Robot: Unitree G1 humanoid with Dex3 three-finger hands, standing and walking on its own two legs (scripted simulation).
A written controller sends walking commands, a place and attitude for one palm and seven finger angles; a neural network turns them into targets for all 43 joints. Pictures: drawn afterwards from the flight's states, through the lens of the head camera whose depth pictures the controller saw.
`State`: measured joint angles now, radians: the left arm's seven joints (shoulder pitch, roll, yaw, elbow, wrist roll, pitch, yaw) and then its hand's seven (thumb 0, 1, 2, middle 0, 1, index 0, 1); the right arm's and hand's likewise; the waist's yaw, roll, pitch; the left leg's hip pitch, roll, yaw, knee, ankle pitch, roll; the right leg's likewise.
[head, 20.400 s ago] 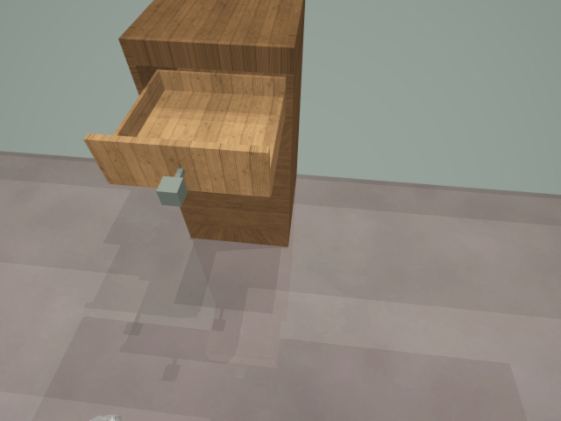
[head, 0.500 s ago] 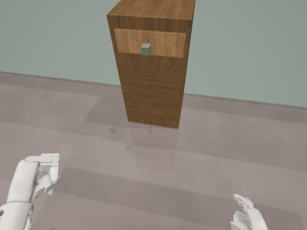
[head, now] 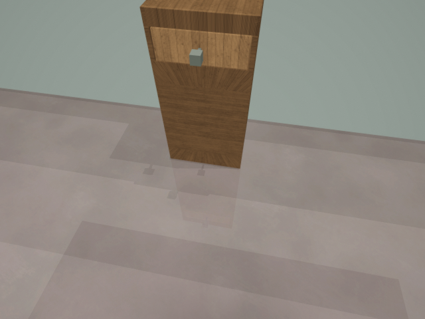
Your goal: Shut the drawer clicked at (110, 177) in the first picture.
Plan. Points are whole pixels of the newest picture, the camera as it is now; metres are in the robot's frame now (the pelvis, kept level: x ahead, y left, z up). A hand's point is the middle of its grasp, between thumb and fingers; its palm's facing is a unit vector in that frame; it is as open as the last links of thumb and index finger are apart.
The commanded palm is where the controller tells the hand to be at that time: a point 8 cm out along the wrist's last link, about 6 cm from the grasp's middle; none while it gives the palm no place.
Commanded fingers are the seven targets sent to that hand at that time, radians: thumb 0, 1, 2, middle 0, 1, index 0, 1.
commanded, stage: let the arm hang, fingers relaxed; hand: left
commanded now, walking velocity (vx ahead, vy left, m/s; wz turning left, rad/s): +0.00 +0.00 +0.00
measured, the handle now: (197, 54) +1.01 +0.12 -0.04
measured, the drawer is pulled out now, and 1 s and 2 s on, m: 0.00 0.00 0.00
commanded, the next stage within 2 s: look to check the result in 0.52 s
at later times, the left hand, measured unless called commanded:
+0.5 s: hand out of the picture +0.06 +0.17 -0.17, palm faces +0.00 -0.97 -0.22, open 7.4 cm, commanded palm none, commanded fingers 0.00 0.90 0.90 -0.20 -0.30 -0.20 -0.30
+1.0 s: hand out of the picture +0.06 +0.20 -0.16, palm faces +0.00 -0.96 -0.28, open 7.4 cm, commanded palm none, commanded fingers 0.00 0.90 0.90 -0.20 -0.30 -0.20 -0.30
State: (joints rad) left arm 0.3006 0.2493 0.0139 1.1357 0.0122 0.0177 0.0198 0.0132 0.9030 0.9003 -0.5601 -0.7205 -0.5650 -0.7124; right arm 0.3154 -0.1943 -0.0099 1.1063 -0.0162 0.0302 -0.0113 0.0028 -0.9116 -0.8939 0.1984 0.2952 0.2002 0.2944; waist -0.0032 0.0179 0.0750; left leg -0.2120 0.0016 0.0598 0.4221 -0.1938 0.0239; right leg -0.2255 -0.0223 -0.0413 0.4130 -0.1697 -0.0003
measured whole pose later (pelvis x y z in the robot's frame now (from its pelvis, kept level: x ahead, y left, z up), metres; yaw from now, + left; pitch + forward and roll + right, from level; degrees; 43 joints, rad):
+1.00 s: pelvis +0.02 -0.02 +0.00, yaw +0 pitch -2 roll +0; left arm 0.17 0.24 0.02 1.15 0.01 -0.01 0.02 0.01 0.90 0.90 -0.20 -0.30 -0.20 -0.30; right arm 0.20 -0.23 -0.02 1.13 -0.02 0.01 -0.02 0.00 -0.91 -0.89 0.20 0.30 0.20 0.29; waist -0.01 0.02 0.06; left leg -0.14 0.02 0.05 0.35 -0.18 -0.01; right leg -0.16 0.00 -0.05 0.35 -0.17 -0.02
